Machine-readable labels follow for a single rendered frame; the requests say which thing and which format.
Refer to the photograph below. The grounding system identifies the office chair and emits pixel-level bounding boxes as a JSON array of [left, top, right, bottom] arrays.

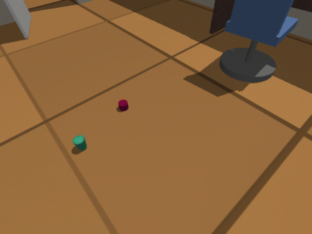
[[219, 0, 299, 82]]

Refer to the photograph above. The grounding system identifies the desk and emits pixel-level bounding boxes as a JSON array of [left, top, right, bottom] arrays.
[[209, 0, 312, 34]]

